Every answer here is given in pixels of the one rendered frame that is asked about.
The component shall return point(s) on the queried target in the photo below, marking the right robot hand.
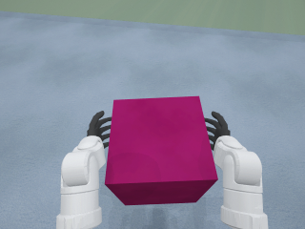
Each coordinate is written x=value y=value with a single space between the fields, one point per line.
x=220 y=125

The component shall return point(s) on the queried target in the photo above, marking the left robot forearm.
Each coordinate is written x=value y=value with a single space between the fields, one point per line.
x=79 y=206

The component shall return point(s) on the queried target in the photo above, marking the left robot hand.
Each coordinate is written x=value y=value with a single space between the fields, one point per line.
x=94 y=127

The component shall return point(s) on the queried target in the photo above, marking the right robot forearm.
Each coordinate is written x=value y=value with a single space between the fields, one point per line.
x=242 y=182

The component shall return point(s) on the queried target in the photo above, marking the carton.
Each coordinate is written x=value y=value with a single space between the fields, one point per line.
x=159 y=151

